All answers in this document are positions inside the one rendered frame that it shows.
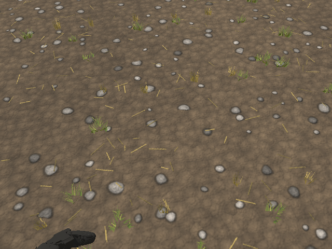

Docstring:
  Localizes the robot left hand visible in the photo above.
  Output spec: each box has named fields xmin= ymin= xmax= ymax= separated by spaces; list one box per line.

xmin=36 ymin=228 xmax=96 ymax=249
